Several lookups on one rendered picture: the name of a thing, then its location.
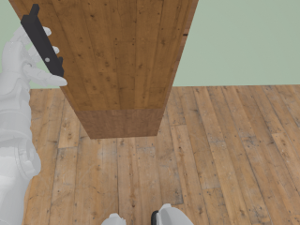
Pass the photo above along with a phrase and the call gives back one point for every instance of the cupboard door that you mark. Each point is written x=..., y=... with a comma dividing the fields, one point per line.
x=117, y=54

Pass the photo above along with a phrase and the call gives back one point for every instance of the left robot forearm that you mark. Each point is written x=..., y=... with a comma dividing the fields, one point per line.
x=15, y=112

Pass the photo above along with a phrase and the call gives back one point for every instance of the left robot hand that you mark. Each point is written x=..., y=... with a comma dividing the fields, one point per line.
x=15, y=58

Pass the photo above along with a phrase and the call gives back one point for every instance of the robot right thigh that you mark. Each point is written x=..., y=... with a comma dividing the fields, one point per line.
x=172, y=216

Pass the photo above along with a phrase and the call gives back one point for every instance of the robot left upper arm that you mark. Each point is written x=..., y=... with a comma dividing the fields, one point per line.
x=19, y=162

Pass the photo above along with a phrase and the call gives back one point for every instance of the robot right shin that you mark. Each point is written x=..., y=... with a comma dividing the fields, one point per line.
x=166, y=205

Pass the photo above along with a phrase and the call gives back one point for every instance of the handle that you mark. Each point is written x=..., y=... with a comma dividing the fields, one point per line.
x=34, y=29

